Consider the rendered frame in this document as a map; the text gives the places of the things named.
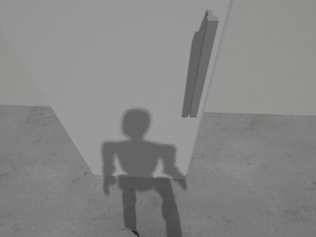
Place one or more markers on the fridge door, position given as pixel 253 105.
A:
pixel 119 75

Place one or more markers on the handle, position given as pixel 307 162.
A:
pixel 210 28

